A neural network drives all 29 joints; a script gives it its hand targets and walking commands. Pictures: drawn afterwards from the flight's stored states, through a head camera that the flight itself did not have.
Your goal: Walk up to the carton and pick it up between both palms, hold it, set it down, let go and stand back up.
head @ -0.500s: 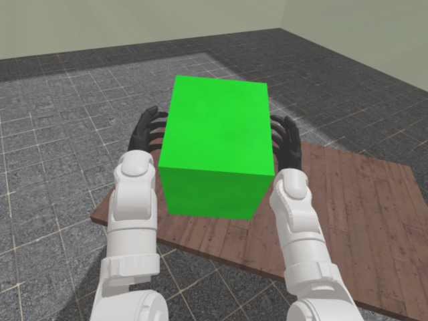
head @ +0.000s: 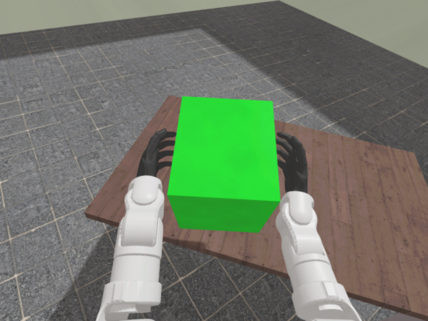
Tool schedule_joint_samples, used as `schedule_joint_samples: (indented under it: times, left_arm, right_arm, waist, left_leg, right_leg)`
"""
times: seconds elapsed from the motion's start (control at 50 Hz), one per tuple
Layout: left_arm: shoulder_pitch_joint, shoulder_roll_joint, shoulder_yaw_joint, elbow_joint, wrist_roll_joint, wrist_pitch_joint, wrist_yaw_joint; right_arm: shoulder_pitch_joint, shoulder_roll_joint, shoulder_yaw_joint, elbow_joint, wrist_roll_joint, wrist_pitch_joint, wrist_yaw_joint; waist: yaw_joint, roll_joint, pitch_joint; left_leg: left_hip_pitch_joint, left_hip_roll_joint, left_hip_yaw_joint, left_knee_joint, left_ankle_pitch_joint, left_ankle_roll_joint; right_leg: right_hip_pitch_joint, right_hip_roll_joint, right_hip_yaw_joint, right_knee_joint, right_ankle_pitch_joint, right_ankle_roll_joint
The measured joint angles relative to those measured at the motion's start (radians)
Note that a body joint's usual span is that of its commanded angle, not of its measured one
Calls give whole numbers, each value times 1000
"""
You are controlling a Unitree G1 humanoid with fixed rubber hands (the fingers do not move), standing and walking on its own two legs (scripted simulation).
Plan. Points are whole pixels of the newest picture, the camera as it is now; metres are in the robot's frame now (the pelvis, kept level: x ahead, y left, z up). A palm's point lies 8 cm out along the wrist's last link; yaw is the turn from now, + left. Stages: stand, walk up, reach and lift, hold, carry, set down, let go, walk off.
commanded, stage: set down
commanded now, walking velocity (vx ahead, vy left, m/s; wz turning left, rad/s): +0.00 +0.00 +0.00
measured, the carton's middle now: (223, 169) +0.40 -0.03 +0.07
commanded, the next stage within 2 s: none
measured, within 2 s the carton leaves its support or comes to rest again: neither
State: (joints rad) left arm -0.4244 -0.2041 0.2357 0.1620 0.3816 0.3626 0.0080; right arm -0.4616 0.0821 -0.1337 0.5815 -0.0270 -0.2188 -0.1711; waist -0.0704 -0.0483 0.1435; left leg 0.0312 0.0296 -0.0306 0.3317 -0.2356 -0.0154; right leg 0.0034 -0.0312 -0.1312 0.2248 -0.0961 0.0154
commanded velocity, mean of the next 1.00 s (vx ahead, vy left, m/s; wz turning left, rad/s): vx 0.00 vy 0.00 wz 0.00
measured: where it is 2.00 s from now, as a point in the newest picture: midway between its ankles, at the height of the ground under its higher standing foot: outside the picture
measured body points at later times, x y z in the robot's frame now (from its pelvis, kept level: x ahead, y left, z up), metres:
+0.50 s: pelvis +0.00 +0.00 +0.00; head +0.02 +0.02 +0.45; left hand +0.38 +0.10 +0.07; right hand +0.36 -0.17 +0.08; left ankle -0.02 +0.12 -0.75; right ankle +0.03 -0.13 -0.75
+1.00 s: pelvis +0.00 -0.01 +0.00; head +0.05 +0.00 +0.45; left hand +0.39 +0.09 +0.02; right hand +0.37 -0.18 +0.05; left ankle -0.02 +0.12 -0.75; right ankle +0.03 -0.13 -0.75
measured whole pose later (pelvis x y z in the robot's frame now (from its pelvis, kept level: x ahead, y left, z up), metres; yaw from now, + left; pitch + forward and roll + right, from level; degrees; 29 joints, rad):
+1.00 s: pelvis +0.00 -0.01 +0.00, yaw -2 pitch +5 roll -1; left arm -0.55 -0.13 0.38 0.85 0.34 -0.17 0.06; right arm -0.59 0.11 -0.42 1.00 -0.30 -0.50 -0.14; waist -0.05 0.00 0.00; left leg -0.19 0.04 0.00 0.32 -0.21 -0.03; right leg -0.23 -0.02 -0.10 0.22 -0.06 0.00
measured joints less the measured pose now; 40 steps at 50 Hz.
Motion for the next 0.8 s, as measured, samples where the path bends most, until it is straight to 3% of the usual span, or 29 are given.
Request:
schedule_joint_samples:
  times: [0.46, 0.8]
  left_arm:
    - [-62, 21, 72, 328, -20, -206, 17]
    - [-105, 59, 110, 569, -43, -422, 41]
  right_arm:
    - [-59, 20, -143, 217, -122, -111, 22]
    - [-106, 28, -237, 345, -214, -223, 30]
  waist:
    - [4, 25, -52]
    - [19, 43, -108]
  left_leg:
    - [-54, 4, 6, -12, 7, -4]
    - [-160, 9, 25, -18, 27, -9]
  right_leg:
    - [-58, 4, 5, -12, 9, -4]
    - [-177, 10, 23, -5, 28, -12]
